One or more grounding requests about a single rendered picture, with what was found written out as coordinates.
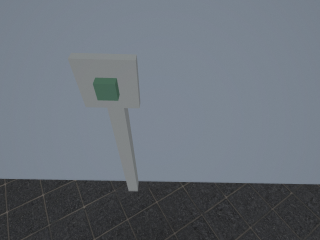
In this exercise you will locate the panel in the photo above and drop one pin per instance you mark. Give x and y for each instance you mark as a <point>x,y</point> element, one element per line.
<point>88,66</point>

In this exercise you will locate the button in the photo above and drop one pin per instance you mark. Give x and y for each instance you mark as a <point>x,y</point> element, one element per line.
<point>106,89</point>

